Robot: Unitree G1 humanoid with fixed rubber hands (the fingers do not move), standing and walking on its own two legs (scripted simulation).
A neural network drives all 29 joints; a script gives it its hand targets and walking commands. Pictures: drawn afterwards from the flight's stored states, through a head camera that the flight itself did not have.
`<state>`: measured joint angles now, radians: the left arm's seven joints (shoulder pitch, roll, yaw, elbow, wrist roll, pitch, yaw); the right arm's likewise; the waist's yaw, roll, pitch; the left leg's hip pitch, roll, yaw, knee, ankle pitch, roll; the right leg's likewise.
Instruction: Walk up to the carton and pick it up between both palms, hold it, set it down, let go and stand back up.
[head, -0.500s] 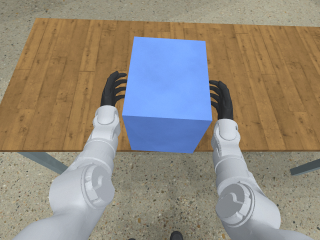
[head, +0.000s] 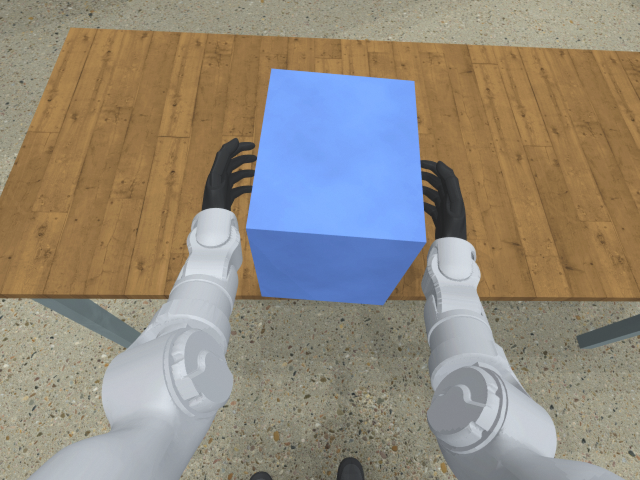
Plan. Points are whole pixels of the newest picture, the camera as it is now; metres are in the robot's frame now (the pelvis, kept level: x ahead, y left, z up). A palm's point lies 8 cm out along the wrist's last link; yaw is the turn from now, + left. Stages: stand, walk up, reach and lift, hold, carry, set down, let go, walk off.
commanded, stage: set down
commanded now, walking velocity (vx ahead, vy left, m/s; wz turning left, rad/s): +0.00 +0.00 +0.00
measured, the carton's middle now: (332, 197) +0.51 -0.04 -0.06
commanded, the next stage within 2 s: none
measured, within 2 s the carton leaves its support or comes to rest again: neither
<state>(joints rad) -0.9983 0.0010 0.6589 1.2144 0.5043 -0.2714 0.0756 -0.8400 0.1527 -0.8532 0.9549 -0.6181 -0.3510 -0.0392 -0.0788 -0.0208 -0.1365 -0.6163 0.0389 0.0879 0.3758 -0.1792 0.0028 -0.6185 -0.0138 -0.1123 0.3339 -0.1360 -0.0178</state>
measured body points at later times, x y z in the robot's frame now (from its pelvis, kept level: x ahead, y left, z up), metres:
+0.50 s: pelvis +0.00 +0.00 +0.00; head +0.14 +0.02 +0.43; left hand +0.48 +0.11 +0.01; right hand +0.43 -0.18 +0.02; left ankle -0.03 +0.11 -0.74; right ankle -0.02 -0.11 -0.74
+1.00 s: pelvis +0.00 +0.00 +0.00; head +0.14 +0.02 +0.42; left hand +0.48 +0.11 +0.01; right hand +0.43 -0.18 +0.02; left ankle -0.03 +0.11 -0.74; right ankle -0.02 -0.11 -0.74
